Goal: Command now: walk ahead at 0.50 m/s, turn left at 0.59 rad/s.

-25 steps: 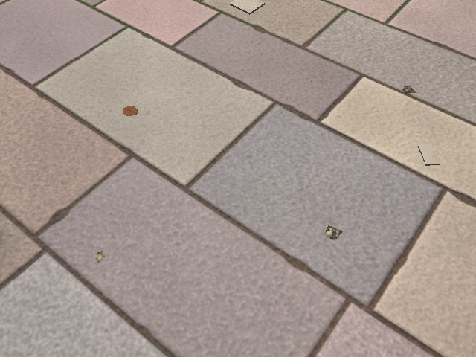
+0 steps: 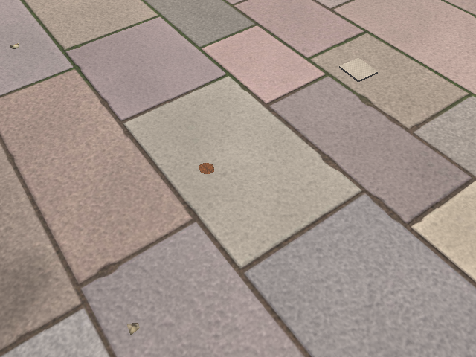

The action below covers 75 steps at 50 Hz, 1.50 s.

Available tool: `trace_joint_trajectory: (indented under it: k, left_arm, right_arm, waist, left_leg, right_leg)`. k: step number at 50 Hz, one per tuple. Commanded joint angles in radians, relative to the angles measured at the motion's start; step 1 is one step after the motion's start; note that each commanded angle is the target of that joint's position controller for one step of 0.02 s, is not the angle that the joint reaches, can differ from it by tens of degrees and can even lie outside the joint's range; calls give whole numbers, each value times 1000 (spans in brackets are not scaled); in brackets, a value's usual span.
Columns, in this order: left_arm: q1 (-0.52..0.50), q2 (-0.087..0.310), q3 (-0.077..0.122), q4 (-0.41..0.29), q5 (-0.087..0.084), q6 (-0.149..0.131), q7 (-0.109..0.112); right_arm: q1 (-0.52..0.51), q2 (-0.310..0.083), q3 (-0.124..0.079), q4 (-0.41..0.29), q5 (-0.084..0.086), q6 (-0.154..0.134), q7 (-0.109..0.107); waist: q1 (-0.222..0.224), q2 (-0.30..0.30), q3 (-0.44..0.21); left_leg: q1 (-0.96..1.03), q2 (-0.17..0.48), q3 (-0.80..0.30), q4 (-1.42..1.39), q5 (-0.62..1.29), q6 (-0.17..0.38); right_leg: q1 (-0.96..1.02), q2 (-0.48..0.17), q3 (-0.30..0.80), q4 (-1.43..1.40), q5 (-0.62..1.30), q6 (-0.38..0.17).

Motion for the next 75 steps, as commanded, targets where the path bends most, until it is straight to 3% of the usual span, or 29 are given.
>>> trace_joint_trajectory:
  k: [1,10,14,16,18,19,20,21,22,24,30,40,43,44,45,46,47,48,50,54,61,66,69,70,71,72,73,74,75]
  left_arm:
    - [54,100,29,-23,3,-6,9]
    - [106,173,45,74,-20,-1,2]
    - [192,204,47,126,-42,23,-2]
    - [194,227,52,140,-48,34,1]
    - [175,219,46,146,-50,40,5]
    - [166,166,24,129,-32,33,5]
    - [268,36,-17,96,-15,18,0]
    - [246,115,2,116,-41,6,-1]
    - [168,175,25,89,-64,5,-2]
    - [99,156,27,76,-45,16,4]
    - [91,74,25,64,-37,75,8]
    - [-172,71,13,-49,-29,72,-50]
    - [-57,125,45,-46,-31,79,-52]
    - [98,173,75,-6,-35,81,-44]
    - [263,265,114,36,-38,91,-24]
    - [224,377,126,24,-46,82,-18]
    - [245,291,100,-13,-35,64,-24]
    - [213,232,83,-4,-27,48,-27]
    - [88,166,63,-23,-31,40,-21]
    - [49,157,57,-48,-19,34,-1]
    - [153,172,60,-5,-29,42,25]
    - [215,181,59,41,-21,46,21]
    - [178,185,58,42,-18,56,25]
    - [169,162,45,26,-7,58,29]
    - [270,105,26,3,-6,45,27]
    - [259,107,18,0,-4,28,23]
    - [170,170,30,-22,-26,11,12]
    - [83,167,27,-41,-33,-3,7]
    - [35,156,27,-55,-17,-12,5]
  right_arm:
    - [-46,-85,-31,-106,6,-10,8]
    - [-230,-3,8,-141,-9,-29,33]
    - [-348,-7,11,-181,-2,-49,51]
    - [-326,-39,-2,-180,-2,-58,54]
    - [-121,-106,-40,-118,-13,-61,42]
    - [49,-166,-63,-84,-27,-57,28]
    - [117,-267,-80,-77,-45,-49,16]
    - [135,-184,-61,-76,-44,-48,17]
    - [76,-135,-42,-67,-34,-51,18]
    - [-42,-61,-20,-55,-25,-61,24]
    - [-116,-58,-33,2,-40,-102,14]
    - [-25,-150,-66,86,-5,-62,-6]
    - [-47,-191,-76,86,8,-38,-11]
    - [-62,-184,-71,81,12,-30,-12]
    - [-42,-146,-54,65,-10,-35,-17]
    - [47,6,-6,7,-47,-62,-5]
    - [-62,-70,-12,0,-8,-100,6]
    - [-154,-116,-24,-27,28,-120,12]
    - [-160,-110,-24,-11,-16,-131,-2]
    - [-138,-85,-27,-10,-37,-90,1]
    - [-349,-28,5,-53,-23,-94,26]
    - [-392,-69,-2,-73,-13,-105,48]
    - [-213,-117,-28,-25,-15,-107,48]
    - [-61,-157,-41,6,-23,-106,47]
    - [47,-247,-64,18,-33,-102,49]
    - [76,-194,-53,42,0,-94,58]
    - [23,-139,-34,29,10,-88,55]
    - [-24,-120,-28,11,-5,-80,50]
    - [-56,-107,-22,7,-15,-74,48]
  waist:
    - [37,-164,-11]
    - [69,-101,35]
    - [97,-111,68]
    - [62,-132,55]
    - [-61,-123,-72]
    - [-138,-85,-209]
    - [-93,188,-367]
    - [-128,163,-425]
    - [-116,125,-252]
    - [-54,79,-94]
    - [28,28,18]
    - [-46,0,91]
    - [40,38,-11]
    - [126,20,-91]
    - [186,-79,-181]
    - [53,-347,-262]
    - [130,-205,-365]
    - [139,-153,-226]
    - [54,-59,-99]
    - [-5,-73,-58]
    - [85,-126,-6]
    - [103,-141,32]
    - [2,-138,-63]
    - [-66,-94,-191]
    - [-47,127,-331]
    - [-56,248,-333]
    - [-68,140,-193]
    - [-67,43,-104]
    - [-46,-19,-26]
  left_leg:
    - [-273,122,-26,17,90,-9]
    - [-247,119,49,-437,363,-23]
    - [-179,91,97,-594,333,-6]
    - [-109,68,99,-659,280,16]
    - [223,22,131,-733,322,61]
    - [521,143,20,-683,348,108]
    - [864,438,-417,-728,255,251]
    - [823,465,-586,-839,137,282]
    - [706,427,-432,-863,128,240]
    - [465,343,-218,-931,205,197]
    - [277,311,55,-1068,419,183]
    - [469,336,271,-1013,511,119]
    - [504,322,318,-756,975,81]
    - [436,281,350,-546,1013,49]
    - [197,236,354,-236,734,-5]
    - [-249,24,246,111,-171,-72]
    - [-351,13,16,203,-204,-50]
    - [-429,57,12,186,-107,-23]
    - [-323,133,9,15,32,-12]
    - [-188,142,27,-157,122,-55]
    - [-82,67,62,-611,536,-85]
    - [-167,77,64,-685,410,-2]
    - [57,13,128,-732,341,75]
    - [303,86,32,-698,396,131]
    - [666,292,-376,-732,294,288]
    - [766,362,-686,-894,79,344]
    - [681,352,-627,-920,-45,298]
    - [557,313,-511,-931,-4,268]
    - [441,272,-425,-952,98,256]
  right_leg:
    - [245,-271,299,-290,-24,-138]
    - [260,-249,47,-356,228,-169]
    - [308,-276,82,-324,264,-165]
    - [344,-296,104,-268,342,-149]
    - [287,-236,52,-33,565,-103]
    - [109,-186,20,214,390,-61]
    - [-270,-30,-8,599,-232,12]
    - [-359,-27,139,755,-396,14]
    - [-436,-73,137,799,-331,8]
    - [-399,-139,108,725,-182,11]
    - [-335,-169,135,572,9,43]
    - [-329,-125,6,156,126,-30]
    - [-117,-21,-87,140,-17,-94]
    - [101,34,-104,79,25,-129]
    - [407,-42,70,52,51,-184]
    - [699,-293,659,-71,-153,-379]
    - [739,-351,862,-224,-272,-396]
    - [656,-332,730,-242,-196,-345]
    - [383,-252,513,-230,13,-286]
    - [171,-192,370,-285,242,-284]
    - [103,-127,261,-285,113,-202]
    - [321,-235,305,-207,205,-183]
    - [375,-191,218,5,633,-136]
    - [278,-144,168,222,607,-105]
    - [-70,-1,89,585,240,-20]
    - [-304,65,124,748,-332,10]
    - [-414,1,171,804,-297,-2]
    - [-417,-36,151,777,-225,-10]
    - [-409,-64,133,696,-175,-8]
Velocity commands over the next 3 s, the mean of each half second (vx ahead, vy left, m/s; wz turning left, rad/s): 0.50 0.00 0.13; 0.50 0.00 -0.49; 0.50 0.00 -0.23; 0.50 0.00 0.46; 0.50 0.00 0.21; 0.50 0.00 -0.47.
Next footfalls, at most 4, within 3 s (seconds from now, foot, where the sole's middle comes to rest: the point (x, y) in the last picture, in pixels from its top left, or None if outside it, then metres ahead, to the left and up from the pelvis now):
0.38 left None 0.34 0.17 -0.77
0.90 right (293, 316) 0.60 -0.11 -0.77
1.40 left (257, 219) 0.95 -0.02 -0.77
1.88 right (328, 170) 1.15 -0.29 -0.77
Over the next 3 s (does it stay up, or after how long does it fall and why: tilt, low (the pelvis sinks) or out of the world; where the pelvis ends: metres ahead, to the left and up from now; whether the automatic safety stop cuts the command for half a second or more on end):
stays up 1.60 -0.19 -0.01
